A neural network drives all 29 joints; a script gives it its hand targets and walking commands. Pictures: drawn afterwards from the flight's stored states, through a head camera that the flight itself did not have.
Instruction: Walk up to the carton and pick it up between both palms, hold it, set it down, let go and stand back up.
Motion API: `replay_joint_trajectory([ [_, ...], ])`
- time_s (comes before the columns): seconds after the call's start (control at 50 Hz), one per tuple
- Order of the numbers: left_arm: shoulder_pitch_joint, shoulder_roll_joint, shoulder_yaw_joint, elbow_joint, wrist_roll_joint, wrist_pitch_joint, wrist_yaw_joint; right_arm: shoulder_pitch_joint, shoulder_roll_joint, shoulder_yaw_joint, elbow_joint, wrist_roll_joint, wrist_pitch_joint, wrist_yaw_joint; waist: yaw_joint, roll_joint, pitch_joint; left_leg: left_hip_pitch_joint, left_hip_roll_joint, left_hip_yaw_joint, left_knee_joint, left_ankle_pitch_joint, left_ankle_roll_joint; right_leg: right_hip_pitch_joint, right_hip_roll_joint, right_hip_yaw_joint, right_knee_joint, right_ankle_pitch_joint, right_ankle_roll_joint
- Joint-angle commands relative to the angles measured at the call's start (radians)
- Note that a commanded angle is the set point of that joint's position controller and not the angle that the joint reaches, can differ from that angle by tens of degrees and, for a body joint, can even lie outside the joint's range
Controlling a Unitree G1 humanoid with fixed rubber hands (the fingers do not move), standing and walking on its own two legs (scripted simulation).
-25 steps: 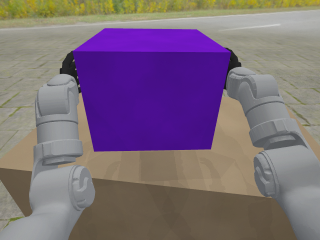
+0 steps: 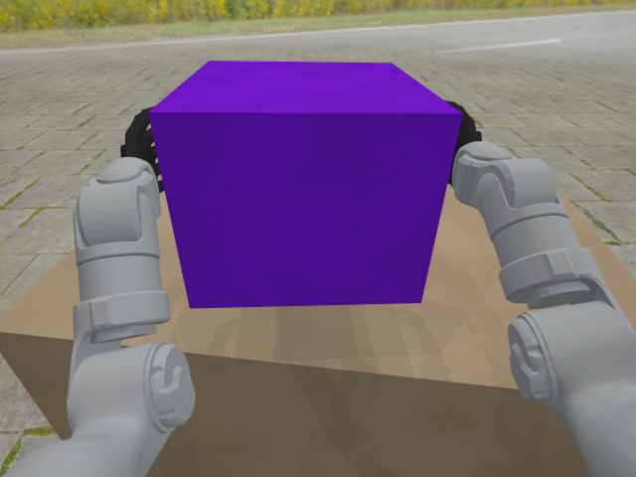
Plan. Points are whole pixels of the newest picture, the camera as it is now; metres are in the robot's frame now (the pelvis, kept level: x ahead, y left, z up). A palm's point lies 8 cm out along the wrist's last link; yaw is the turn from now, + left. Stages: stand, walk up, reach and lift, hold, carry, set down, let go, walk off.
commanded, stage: hold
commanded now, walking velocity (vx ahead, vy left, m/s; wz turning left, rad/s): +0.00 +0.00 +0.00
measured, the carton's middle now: (304, 169) +0.45 +0.01 +0.25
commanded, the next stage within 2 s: set down in 0.68 s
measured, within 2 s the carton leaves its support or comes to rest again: neither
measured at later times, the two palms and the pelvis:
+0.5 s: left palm (147, 177) +0.36 +0.19 +0.29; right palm (471, 163) +0.36 -0.18 +0.29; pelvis -0.01 +0.00 +0.00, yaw +0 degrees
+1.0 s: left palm (124, 139) +0.36 +0.20 +0.33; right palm (460, 145) +0.37 -0.17 +0.31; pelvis -0.01 -0.01 +0.00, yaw +1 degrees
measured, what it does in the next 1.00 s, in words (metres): stands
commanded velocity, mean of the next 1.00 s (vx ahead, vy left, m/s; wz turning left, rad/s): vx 0.00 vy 0.00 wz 0.00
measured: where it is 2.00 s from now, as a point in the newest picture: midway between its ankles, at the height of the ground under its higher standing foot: outside the picture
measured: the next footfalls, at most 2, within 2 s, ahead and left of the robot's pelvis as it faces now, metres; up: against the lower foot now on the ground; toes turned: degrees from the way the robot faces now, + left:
none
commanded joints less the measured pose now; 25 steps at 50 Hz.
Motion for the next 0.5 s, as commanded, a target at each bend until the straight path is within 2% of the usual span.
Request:
replay_joint_trajectory([
  [0.0, -0.78, -0.494, -0.402, -0.172, -0.227, -0.067, -0.195, -0.779, 0.558, 0.152, -0.362, 0.187, -0.07, 0.168, -0.023, 0.033, -0.389, -0.115, -0.124, 0.054, -0.058, 0.225, -0.015, 0.338, 0.098, 0.046, 0.045, 0.193, -0.017],
  [0.02, -0.772, -0.504, -0.401, -0.168, -0.224, -0.068, -0.196, -0.766, 0.563, 0.16, -0.361, 0.181, -0.068, 0.171, -0.029, 0.031, -0.349, -0.112, -0.121, 0.053, -0.072, 0.225, -0.017, 0.331, 0.098, 0.05, 0.043, 0.201, -0.018],
  [0.04, -0.755, -0.499, -0.384, -0.152, -0.214, -0.064, -0.203, -0.763, 0.55, 0.152, -0.337, 0.183, -0.065, 0.171, -0.02, 0.044, -0.334, -0.118, -0.118, 0.056, -0.069, 0.222, -0.018, 0.348, 0.102, 0.05, 0.042, 0.201, -0.019],
  [0.06, -0.746, -0.497, -0.389, -0.161, -0.212, -0.061, -0.206, -0.761, 0.546, 0.158, -0.374, 0.193, -0.068, 0.17, -0.023, 0.052, -0.353, -0.12, -0.118, 0.057, -0.058, 0.246, -0.022, 0.356, 0.105, 0.05, 0.057, 0.227, -0.016],
  [0.08, -0.741, -0.499, -0.398, -0.17, -0.213, -0.056, -0.206, -0.749, 0.544, 0.168, -0.39, 0.193, -0.066, 0.171, -0.012, 0.052, -0.367, -0.103, -0.12, 0.052, -0.063, 0.26, -0.031, 0.35, 0.11, 0.039, 0.051, 0.223, -0.018],
  [0.12, -0.724, -0.494, -0.37, -0.138, -0.202, -0.054, -0.209, -0.735, 0.537, 0.168, -0.344, 0.18, -0.062, 0.172, -0.021, 0.025, -0.327, -0.105, -0.12, 0.051, -0.067, 0.212, -0.023, 0.341, 0.106, 0.045, 0.041, 0.181, -0.02],
  [0.16, -0.758, -0.493, -0.379, -0.132, -0.198, -0.054, -0.218, -0.755, 0.53, 0.138, -0.335, 0.177, -0.062, 0.177, -0.035, 0.059, -0.272, -0.139, -0.109, 0.058, -0.083, 0.173, -0.021, 0.319, 0.103, 0.048, 0.037, 0.153, -0.023],
  [0.18, -0.75, -0.504, -0.394, -0.167, -0.206, -0.055, -0.216, -0.764, 0.529, 0.147, -0.341, 0.178, -0.065, 0.178, -0.03, 0.055, -0.296, -0.128, -0.114, 0.049, -0.079, 0.185, -0.022, 0.333, 0.103, 0.046, 0.046, 0.174, -0.022],
  [0.2, -0.76, -0.5, -0.383, -0.161, -0.21, -0.059, -0.218, -0.766, 0.543, 0.153, -0.348, 0.178, -0.068, 0.179, -0.008, 0.033, -0.3, -0.131, -0.118, 0.053, -0.08, 0.201, -0.021, 0.335, 0.094, 0.04, 0.041, 0.175, -0.02],
  [0.22, -0.744, -0.496, -0.379, -0.142, -0.208, -0.058, -0.218, -0.759, 0.545, 0.145, -0.336, 0.184, -0.064, 0.185, -0.03, 0.058, -0.317, -0.121, -0.112, 0.057, -0.08, 0.197, -0.021, 0.346, 0.108, 0.041, 0.048, 0.181, -0.023],
  [0.24, -0.757, -0.495, -0.372, -0.133, -0.208, -0.061, -0.214, -0.769, 0.539, 0.141, -0.342, 0.178, -0.07, 0.185, -0.015, 0.048, -0.321, -0.134, -0.109, 0.05, -0.084, 0.176, -0.016, 0.327, 0.106, 0.042, 0.046, 0.158, -0.022],
  [0.3, -0.773, -0.522, -0.376, -0.136, -0.204, -0.07, -0.212, -0.786, 0.542, 0.143, -0.348, 0.175, -0.08, 0.191, -0.023, 0.042, -0.308, -0.134, -0.105, 0.052, -0.075, 0.196, -0.02, 0.322, 0.115, 0.038, 0.042, 0.161, -0.025],
  [0.32, -0.779, -0.519, -0.399, -0.166, -0.218, -0.078, -0.211, -0.807, 0.561, 0.141, -0.372, 0.176, -0.086, 0.19, -0.017, 0.077, -0.339, -0.123, -0.109, 0.067, -0.071, 0.203, -0.03, 0.328, 0.115, 0.042, 0.05, 0.176, -0.026],
  [0.38, -0.769, -0.499, -0.386, -0.149, -0.214, -0.077, -0.192, -0.796, 0.569, 0.167, -0.363, 0.191, -0.083, 0.189, -0.01, 0.04, -0.368, -0.109, -0.117, 0.054, -0.06, 0.241, -0.021, 0.339, 0.11, 0.039, 0.052, 0.202, -0.021],
  [0.42, -0.76, -0.487, -0.39, -0.164, -0.2, -0.077, -0.194, -0.754, 0.565, 0.151, -0.36, 0.179, -0.078, 0.19, -0.009, 0.071, -0.386, -0.107, -0.122, 0.064, -0.069, 0.245, -0.019, 0.361, 0.099, 0.047, 0.057, 0.219, -0.016],
  [0.46, -0.783, -0.492, -0.402, -0.188, -0.22, -0.081, -0.19, -0.769, 0.555, 0.167, -0.362, 0.19, -0.081, 0.19, -0.016, 0.052, -0.402, -0.116, -0.122, 0.059, -0.061, 0.225, -0.02, 0.343, 0.106, 0.049, 0.053, 0.184, -0.017],
  [0.48, -0.794, -0.507, -0.399, -0.166, -0.222, -0.075, -0.191, -0.776, 0.559, 0.165, -0.364, 0.174, -0.079, 0.19, -0.009, 0.036, -0.376, -0.108, -0.122, 0.053, -0.074, 0.194, -0.013, 0.329, 0.097, 0.046, 0.039, 0.162, -0.022],
])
